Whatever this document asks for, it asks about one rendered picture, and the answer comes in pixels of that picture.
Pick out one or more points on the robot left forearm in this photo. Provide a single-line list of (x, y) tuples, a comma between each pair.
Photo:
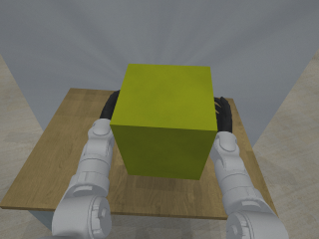
[(92, 175)]

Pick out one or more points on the right robot upper arm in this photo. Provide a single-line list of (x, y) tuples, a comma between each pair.
[(246, 224)]

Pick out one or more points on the right robot hand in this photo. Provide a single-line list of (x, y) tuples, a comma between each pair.
[(224, 115)]

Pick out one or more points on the table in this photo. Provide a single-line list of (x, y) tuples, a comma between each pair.
[(46, 174)]

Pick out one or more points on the carton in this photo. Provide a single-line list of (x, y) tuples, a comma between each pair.
[(164, 121)]

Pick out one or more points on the left robot hand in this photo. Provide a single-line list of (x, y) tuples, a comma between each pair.
[(109, 107)]

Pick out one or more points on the left robot upper arm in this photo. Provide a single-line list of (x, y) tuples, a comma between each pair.
[(82, 217)]

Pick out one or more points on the robot right forearm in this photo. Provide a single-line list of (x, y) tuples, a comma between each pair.
[(238, 192)]

